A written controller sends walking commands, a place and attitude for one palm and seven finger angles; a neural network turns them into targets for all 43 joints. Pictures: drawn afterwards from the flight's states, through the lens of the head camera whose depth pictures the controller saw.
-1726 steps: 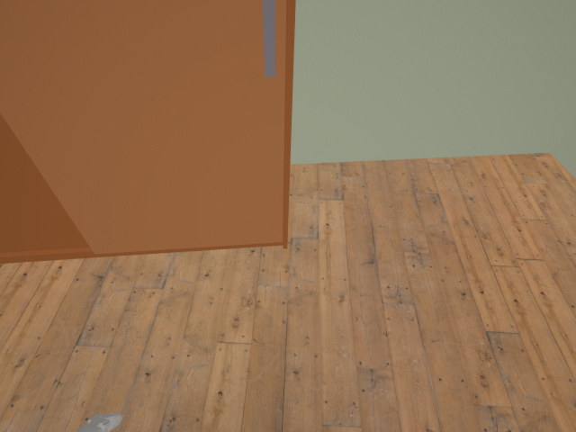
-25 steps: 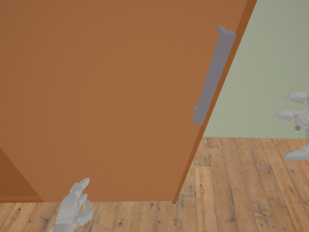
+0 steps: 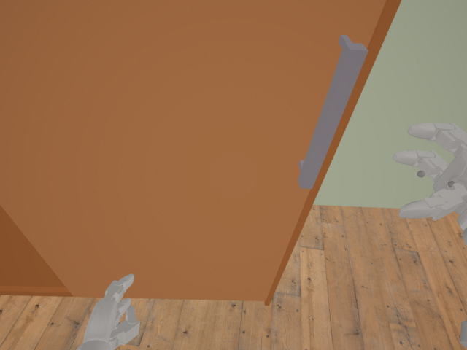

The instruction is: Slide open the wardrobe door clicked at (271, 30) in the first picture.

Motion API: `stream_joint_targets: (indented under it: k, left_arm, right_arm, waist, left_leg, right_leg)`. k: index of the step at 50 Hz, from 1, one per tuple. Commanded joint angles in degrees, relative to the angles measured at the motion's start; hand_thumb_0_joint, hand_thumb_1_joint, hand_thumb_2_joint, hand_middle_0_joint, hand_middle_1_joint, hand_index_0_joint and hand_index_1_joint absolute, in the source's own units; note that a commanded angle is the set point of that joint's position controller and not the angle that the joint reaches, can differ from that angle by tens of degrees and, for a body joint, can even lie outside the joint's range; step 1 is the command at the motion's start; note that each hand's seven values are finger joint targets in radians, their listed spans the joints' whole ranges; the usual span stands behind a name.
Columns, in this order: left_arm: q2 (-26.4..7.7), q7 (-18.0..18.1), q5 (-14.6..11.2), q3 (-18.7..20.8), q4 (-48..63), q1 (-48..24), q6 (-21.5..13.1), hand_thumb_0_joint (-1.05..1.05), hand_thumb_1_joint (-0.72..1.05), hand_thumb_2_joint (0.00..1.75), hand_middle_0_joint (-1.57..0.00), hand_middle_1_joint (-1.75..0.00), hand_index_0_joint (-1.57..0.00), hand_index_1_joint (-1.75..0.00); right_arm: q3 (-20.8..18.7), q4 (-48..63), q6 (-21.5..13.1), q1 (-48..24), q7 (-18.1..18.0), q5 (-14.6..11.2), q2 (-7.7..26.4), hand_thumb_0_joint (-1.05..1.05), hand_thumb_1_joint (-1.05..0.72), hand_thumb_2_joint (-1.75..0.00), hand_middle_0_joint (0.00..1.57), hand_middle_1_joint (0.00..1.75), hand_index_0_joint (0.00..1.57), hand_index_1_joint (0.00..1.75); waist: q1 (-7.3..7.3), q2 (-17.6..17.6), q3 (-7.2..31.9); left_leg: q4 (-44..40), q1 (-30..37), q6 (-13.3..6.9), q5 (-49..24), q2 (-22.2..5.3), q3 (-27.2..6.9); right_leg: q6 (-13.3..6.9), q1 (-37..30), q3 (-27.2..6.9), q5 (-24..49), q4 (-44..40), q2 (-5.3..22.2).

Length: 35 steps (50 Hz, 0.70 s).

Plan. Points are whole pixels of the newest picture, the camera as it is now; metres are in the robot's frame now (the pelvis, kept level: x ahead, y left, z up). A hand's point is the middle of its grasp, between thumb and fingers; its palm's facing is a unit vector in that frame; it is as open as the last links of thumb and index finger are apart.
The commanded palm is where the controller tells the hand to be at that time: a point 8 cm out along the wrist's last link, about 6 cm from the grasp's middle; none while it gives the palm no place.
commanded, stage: move the hooked fingers beside the handle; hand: right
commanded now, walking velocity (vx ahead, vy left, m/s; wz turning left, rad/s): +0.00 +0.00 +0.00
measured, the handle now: (322, 121) +0.46 -0.13 +0.20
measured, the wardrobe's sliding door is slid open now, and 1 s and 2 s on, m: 0.00 0.00 0.00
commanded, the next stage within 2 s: feel for the door with the fingertips in 1.84 s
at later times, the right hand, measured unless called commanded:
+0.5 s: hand (392, 155) +0.37 -0.22 +0.21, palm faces +0.04 +1.00 -0.05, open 14.0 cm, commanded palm +0.34 -0.27 +0.22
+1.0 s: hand (369, 138) +0.41 -0.20 +0.20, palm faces +0.02 +1.00 -0.02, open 14.0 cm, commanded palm +0.39 -0.26 +0.21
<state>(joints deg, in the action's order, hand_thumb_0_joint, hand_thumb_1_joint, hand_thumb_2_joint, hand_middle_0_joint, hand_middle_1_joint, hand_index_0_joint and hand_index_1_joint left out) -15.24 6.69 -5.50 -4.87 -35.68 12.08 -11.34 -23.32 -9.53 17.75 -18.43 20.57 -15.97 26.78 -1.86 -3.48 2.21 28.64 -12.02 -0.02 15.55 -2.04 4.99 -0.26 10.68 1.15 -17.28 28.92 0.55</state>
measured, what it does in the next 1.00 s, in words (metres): stands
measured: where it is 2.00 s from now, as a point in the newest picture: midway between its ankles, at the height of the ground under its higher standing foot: outside the picture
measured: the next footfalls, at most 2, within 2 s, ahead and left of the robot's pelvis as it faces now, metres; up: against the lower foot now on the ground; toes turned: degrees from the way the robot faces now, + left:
none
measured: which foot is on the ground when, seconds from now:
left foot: down 0.00-1.00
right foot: down 0.00-1.00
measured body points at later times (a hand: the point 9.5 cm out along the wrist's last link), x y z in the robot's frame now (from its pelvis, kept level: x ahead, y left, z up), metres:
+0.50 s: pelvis +0.01 +0.00 +0.00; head -0.01 +0.03 +0.45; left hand +0.18 +0.24 -0.08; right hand +0.36 -0.28 +0.21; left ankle +0.00 +0.12 -0.74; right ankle -0.02 -0.12 -0.74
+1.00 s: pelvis +0.01 +0.00 +0.00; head +0.00 +0.02 +0.45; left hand +0.14 +0.26 -0.10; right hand +0.41 -0.26 +0.21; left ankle +0.00 +0.12 -0.74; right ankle -0.02 -0.12 -0.74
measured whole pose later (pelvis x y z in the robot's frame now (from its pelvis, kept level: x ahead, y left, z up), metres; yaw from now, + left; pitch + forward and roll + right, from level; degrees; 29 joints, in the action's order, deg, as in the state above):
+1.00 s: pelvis +0.01 +0.00 +0.00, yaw +1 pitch +1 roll +0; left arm -15.7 6.8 -5.3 -3.4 -37.4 15.2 -5.8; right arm -18.7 -31.7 12.1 -35.6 15.2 -12.4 25.3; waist 1.4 -2.7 2.3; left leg 27.4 -13.7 -0.3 14.9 -1.4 4.2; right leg 0.0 11.8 1.9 -16.8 27.3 1.1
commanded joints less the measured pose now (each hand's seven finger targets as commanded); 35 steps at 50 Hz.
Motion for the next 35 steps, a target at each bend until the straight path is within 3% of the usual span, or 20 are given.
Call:
stream_joint_targets:
  k: [1, 2, 5, 7, 8, 9, 12, 14, 19, 21, 22, 24, 26, 35]
  left_arm:
    - [-6.2, 0.5, -0.1, 3.0, 9.6, -7.5, -3.1, 0.00, 0.90, 0.90, -0.20, -0.30, -0.20, -0.30]
    - [-6.4, 0.6, 0.0, 3.1, 9.3, -7.2, -3.1, 0.00, 0.90, 0.90, -0.20, -0.30, -0.20, -0.30]
    - [-6.3, 0.4, 0.0, 3.1, 9.5, -7.3, -2.6, 0.00, 0.90, 0.90, -0.20, -0.30, -0.20, -0.30]
    - [-6.0, 0.4, 0.0, 3.1, 9.5, -7.3, -2.4, 0.00, 0.90, 0.90, -0.20, -0.30, -0.20, -0.30]
    - [-6.2, 0.3, 0.1, 3.2, 9.4, -7.2, -2.3, 0.00, 0.90, 0.90, -0.20, -0.30, -0.20, -0.30]
    - [-6.4, 0.2, 0.2, 3.5, 9.2, -6.7, -2.1, 0.00, 0.90, 0.90, -0.20, -0.30, -0.20, -0.30]
    - [-6.2, 0.1, 0.1, 3.4, 9.8, -7.5, -1.5, 0.00, 0.90, 0.90, -0.20, -0.30, -0.20, -0.30]
    - [-6.3, 0.1, -0.1, 3.5, 9.2, -6.8, -1.0, 0.00, 0.90, 0.90, -0.20, -0.30, -0.20, -0.30]
    - [-6.3, 0.4, 0.0, 3.7, 8.9, -6.4, -0.6, 0.00, 0.90, 0.90, -0.20, -0.30, -0.20, -0.30]
    - [-6.4, 0.6, 0.1, 3.6, 9.0, -6.3, -0.4, 0.00, 0.90, 0.90, -0.20, -0.30, -0.20, -0.30]
    - [-6.4, 0.7, 0.1, 3.6, 8.7, -6.2, -0.3, 0.00, 0.90, 0.90, -0.20, -0.30, -0.20, -0.30]
    - [-6.7, 0.7, 0.0, 3.9, 8.2, -5.5, 0.0, 0.00, 0.90, 0.90, -0.20, -0.30, -0.20, -0.30]
    - [-6.7, 0.7, 0.0, 3.8, 8.3, -5.6, 0.2, 0.00, 0.90, 0.90, -0.20, -0.30, -0.20, -0.30]
    - [-7.1, 0.8, -0.1, 4.0, 7.9, -4.1, 1.3, 0.00, 0.90, 0.90, -0.20, -0.30, -0.20, -0.30]
  right_arm:
    - [-2.7, 11.6, -4.1, -23.8, -1.1, -1.2, 13.8, 0.00, 0.50, -0.30, 0.30, 1.20, 0.30, 1.20]
    - [-4.1, 10.7, -4.2, -24.0, -1.4, -1.1, 15.2, 0.00, 0.50, -0.30, 0.30, 1.20, 0.30, 1.20]
    - [-2.5, 11.8, -4.3, -24.9, -1.9, -0.5, 13.9, 0.00, 0.50, -0.30, 0.30, 1.20, 0.30, 1.20]
    - [-1.5, 11.1, -4.0, -24.1, -2.4, -0.5, 12.2, 0.00, 0.50, -0.30, 0.30, 1.20, 0.30, 1.20]
    - [-1.8, 11.2, -4.0, -25.1, -2.6, -0.7, 12.4, 0.00, 0.50, -0.30, 0.30, 1.20, 0.30, 1.20]
    - [-3.8, 10.1, -3.9, -22.9, -3.0, -0.6, 14.2, 0.00, 0.50, -0.30, 0.30, 1.20, 0.30, 1.20]
    - [-3.7, 10.6, -3.3, -22.8, -3.2, -0.3, 13.8, 0.00, 0.50, -0.30, 0.30, 1.20, 0.30, 1.20]
    - [-1.6, 9.3, -3.1, -25.0, -3.5, 0.1, 12.6, 0.00, 0.50, -0.30, 0.30, 1.20, 0.30, 1.20]
    - [-0.7, 8.3, -3.9, -29.1, -3.8, 0.3, 12.4, 0.00, 0.50, -0.30, 0.30, 1.20, 0.30, 1.20]
    - [-1.8, 7.3, -4.3, -29.7, -3.9, 0.5, 13.7, 0.00, 0.50, -0.30, 0.30, 1.20, 0.30, 1.20]
    - [-0.5, 6.5, -4.5, -31.2, -3.9, 0.5, 12.6, 0.00, 0.50, -0.30, 0.30, 1.20, 0.30, 1.20]
    - [-1.4, 3.4, -4.7, -30.3, -3.9, 0.5, 13.7, 0.00, 0.50, -0.30, 0.30, 1.20, 0.30, 1.20]
    - [-1.4, 2.4, -4.9, -32.0, -3.8, 0.7, 14.1, 0.00, 0.50, -0.30, 0.30, 1.20, 0.30, 1.20]
    - [1.1, -2.6, -7.0, -37.7, -3.9, 1.2, 13.1, 0.00, 0.50, -0.30, 0.30, 1.20, 0.30, 1.20]
  waist:
    - [0.56, -0.5, 12.0]
    - [0.44, 0.0, 12.5]
    - [0.34, -1.8, 13.4]
    - [0.37, -0.4, 13.5]
    - [0.44, -0.1, 13.6]
    - [-0.15, 2.9, 13.6]
    - [-0.28, 0.0, 14.0]
    - [0.71, 1.7, 12.7]
    - [1.39, 1.1, 13.6]
    - [1.14, -0.1, 14.7]
    - [1.71, 0.4, 14.1]
    - [1.48, 2.8, 13.6]
    - [1.56, 1.1, 14.2]
    - [2.60, 1.1, 13.9]
  left_leg:
    - [-3.4, 1.2, -1.1, -14.7, 0.5, -1.0]
    - [-3.3, 1.6, -1.1, -15.0, 0.5, -1.0]
    - [-2.9, 2.3, -1.4, -16.9, 0.3, -1.1]
    - [-2.7, 2.1, -1.3, -17.5, 0.4, -0.9]
    - [-2.8, 2.2, -1.2, -17.6, 0.3, -1.0]
    - [-2.9, 3.3, -1.2, -18.5, 0.5, -0.9]
    - [-2.5, 3.6, -1.2, -20.3, 0.2, -1.2]
    - [-2.9, 2.6, -1.1, -19.4, 0.4, -1.1]
    - [-3.1, 2.6, -1.1, -19.7, 0.3, -1.5]
    - [-2.9, 3.0, -1.3, -19.8, 0.2, -1.6]
    - [-3.0, 2.7, -1.2, -20.0, 0.2, -1.6]
    - [-3.4, 3.0, -1.1, -19.2, 0.3, -1.7]
    - [-3.3, 3.1, -1.2, -19.6, 0.0, -1.9]
    - [-3.5, 2.5, -1.3, -18.6, 0.1, -2.0]
  right_leg:
    - [-1.2, -5.6, -3.2, 15.5, -3.5, -0.1]
    - [-1.1, -5.6, -3.3, 15.9, -3.6, 0.0]
    - [-1.0, -6.2, -3.1, 18.3, -3.5, 0.1]
    - [-0.9, -6.3, -3.1, 19.0, -3.4, 0.2]
    - [-1.0, -6.3, -3.1, 18.6, -3.4, 0.1]
    - [-1.1, -5.5, -3.2, 19.4, -3.3, 0.3]
    - [-1.1, -5.4, -2.4, 20.6, -3.1, 0.0]
    - [-1.2, -5.4, -2.4, 19.7, -3.1, 0.3]
    - [-1.4, -6.1, -2.2, 19.4, -2.8, 0.1]
    - [-1.4, -6.3, -2.4, 19.7, -2.8, 0.0]
    - [-1.4, -6.2, -2.2, 19.5, -2.8, 0.0]
    - [-1.6, -5.2, -2.3, 18.4, -2.9, 0.1]
    - [-1.6, -5.1, -2.1, 18.3, -3.0, -0.1]
    - [-1.6, -4.7, -2.1, 17.7, -3.3, 0.1]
